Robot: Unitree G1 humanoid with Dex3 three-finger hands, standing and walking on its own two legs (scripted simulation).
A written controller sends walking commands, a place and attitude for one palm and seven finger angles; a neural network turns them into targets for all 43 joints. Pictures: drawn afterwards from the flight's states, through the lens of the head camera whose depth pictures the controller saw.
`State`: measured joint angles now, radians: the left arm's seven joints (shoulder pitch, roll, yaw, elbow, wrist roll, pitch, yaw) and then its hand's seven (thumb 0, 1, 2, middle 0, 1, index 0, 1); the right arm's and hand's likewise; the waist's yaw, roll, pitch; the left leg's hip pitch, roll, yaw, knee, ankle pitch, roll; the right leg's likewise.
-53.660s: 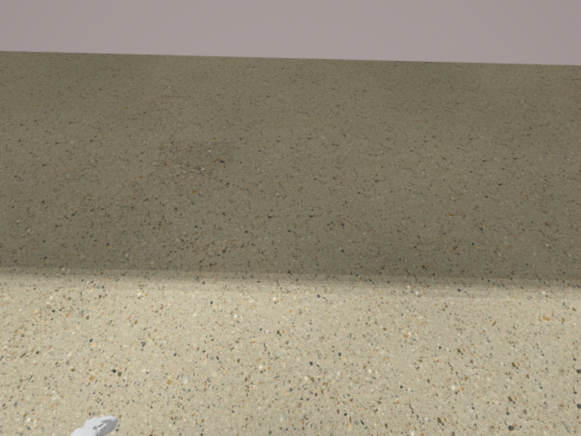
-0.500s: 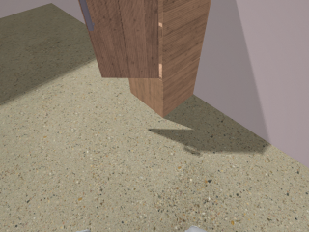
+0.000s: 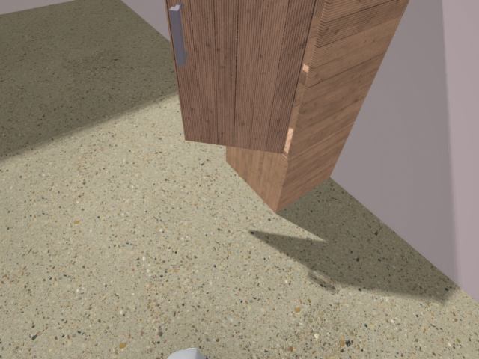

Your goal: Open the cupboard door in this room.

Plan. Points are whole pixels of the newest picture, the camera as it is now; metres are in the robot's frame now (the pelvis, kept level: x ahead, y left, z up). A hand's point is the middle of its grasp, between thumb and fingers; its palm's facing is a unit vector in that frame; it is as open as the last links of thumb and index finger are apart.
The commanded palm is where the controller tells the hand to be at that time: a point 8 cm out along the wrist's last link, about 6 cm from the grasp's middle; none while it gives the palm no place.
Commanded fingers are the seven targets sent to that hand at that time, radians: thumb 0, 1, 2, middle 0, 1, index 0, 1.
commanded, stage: take the last steps up to it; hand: left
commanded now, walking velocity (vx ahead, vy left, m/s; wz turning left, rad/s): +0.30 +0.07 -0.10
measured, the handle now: (180, 34) +0.85 +0.25 +0.10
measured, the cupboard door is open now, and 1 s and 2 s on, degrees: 44 44 44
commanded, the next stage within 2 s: come to a stop and stand still in 0.42 s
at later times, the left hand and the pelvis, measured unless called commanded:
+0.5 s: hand (168, 277) +0.28 +0.18 -0.14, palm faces -0.03 -0.98 -0.21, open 7.3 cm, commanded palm none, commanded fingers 0.00 0.90 0.90 -0.20 -0.30 -0.20 -0.30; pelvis +0.18 +0.01 +0.01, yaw -3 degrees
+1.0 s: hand (154, 264) +0.31 +0.22 -0.15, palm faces -0.03 -0.97 -0.26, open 7.3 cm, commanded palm none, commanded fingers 0.00 0.90 0.90 -0.20 -0.30 -0.20 -0.30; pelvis +0.24 +0.02 +0.01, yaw -5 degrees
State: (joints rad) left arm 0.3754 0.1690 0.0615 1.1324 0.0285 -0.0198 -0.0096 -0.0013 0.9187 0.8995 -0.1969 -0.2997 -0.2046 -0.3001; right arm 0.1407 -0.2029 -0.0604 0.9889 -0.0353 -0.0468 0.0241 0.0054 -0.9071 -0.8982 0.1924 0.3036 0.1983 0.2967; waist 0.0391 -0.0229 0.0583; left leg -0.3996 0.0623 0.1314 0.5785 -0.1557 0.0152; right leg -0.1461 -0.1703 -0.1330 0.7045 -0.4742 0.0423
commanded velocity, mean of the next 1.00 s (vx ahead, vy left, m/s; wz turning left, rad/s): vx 0.01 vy -0.01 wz -0.02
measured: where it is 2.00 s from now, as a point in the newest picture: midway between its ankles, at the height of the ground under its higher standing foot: (237, 358)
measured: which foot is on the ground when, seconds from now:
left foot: down 0.00-0.38, up 0.40-0.64, down 0.66-1.00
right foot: up 0.00-0.36, down 0.38-0.72, up 0.74-1.00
